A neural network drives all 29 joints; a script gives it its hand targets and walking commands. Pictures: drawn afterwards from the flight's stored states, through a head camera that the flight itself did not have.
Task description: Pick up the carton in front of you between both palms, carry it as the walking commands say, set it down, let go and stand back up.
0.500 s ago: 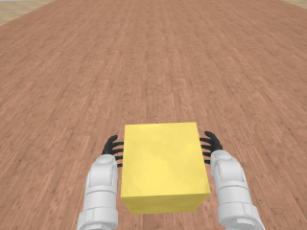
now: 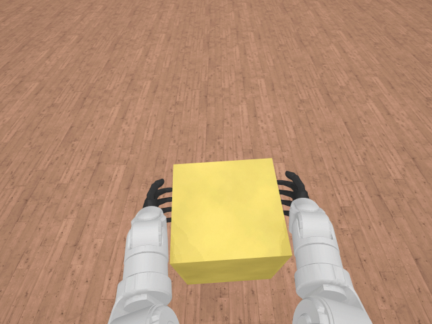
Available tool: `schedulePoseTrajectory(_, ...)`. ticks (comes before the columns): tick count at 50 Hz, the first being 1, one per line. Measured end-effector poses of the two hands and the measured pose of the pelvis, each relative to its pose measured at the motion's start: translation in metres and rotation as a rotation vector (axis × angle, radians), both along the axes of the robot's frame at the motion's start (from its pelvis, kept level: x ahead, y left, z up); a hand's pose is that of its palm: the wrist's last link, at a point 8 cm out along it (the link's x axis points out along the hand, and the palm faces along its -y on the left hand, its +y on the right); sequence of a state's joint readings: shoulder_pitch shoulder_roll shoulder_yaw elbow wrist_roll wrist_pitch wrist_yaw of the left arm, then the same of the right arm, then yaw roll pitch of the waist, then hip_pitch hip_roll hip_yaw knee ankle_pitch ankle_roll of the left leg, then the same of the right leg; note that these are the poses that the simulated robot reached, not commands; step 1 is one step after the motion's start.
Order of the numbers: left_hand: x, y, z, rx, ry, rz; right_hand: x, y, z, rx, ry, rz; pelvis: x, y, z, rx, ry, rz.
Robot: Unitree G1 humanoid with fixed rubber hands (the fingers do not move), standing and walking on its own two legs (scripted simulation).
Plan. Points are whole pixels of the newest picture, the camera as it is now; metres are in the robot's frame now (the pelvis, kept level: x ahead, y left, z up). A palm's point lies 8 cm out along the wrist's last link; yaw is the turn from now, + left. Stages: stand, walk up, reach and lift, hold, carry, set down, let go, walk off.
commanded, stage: set down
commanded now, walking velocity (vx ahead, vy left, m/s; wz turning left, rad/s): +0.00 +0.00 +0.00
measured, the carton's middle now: (226, 226) +0.34 +0.00 -0.08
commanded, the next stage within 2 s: none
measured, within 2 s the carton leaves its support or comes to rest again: neither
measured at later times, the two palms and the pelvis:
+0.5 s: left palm (158, 238) +0.36 +0.18 -0.18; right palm (267, 231) +0.37 -0.11 -0.17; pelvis -0.05 +0.00 -0.11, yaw +2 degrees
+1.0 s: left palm (168, 245) +0.41 +0.18 -0.34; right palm (258, 245) +0.40 -0.11 -0.33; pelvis -0.07 +0.01 -0.25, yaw +0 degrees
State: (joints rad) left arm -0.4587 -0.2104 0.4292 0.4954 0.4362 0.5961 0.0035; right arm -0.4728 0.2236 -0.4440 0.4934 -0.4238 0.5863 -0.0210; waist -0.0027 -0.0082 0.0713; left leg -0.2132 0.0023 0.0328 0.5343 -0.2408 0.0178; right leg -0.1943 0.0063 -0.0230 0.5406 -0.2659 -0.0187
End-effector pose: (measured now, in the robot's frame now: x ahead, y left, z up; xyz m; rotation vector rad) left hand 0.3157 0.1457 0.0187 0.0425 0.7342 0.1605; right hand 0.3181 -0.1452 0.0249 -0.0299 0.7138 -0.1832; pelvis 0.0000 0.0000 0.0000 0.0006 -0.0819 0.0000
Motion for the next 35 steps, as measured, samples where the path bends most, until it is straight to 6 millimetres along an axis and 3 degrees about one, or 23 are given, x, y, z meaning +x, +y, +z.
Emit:
schedulePoseTrajectory(4,0.011,0.003,-0.03,0.012,0.003,-0.011,0.009,0.003,-0.029,-0.016,0.003,-0.005,-0.009,0.0,-0.008,-0.001,0.089,-0.003)
schedulePoseTrajectory(9,0.017,0.009,-0.084,0.023,-0.003,-0.023,0.012,0.009,-0.083,-0.02,-0.002,-0.007,-0.024,0.002,-0.022,-0.004,0.237,-0.002)
schedulePoseTrajectory(14,0.02,0.014,-0.142,0.013,-0.011,-0.016,0.012,0.015,-0.141,-0.01,-0.012,-0.029,-0.036,0.005,-0.046,-0.011,0.393,0.003)
schedulePoseTrajectory(17,0.025,0.016,-0.167,-0.002,-0.033,0.002,0.017,0.018,-0.167,-0.003,-0.035,-0.043,-0.041,0.006,-0.065,-0.015,0.481,0.02)
schedulePoseTrajectory(27,0.051,0.033,-0.207,-0.023,-0.081,0.061,0.053,0.035,-0.204,0.031,-0.082,-0.024,-0.052,0.004,-0.125,-0.033,0.653,0.041)
schedulePoseTrajectory(35,0.067,0.036,-0.254,-0.015,-0.029,0.022,0.062,0.035,-0.25,0.024,-0.029,-0.022,-0.058,0.006,-0.164,-0.055,0.74,0.044)
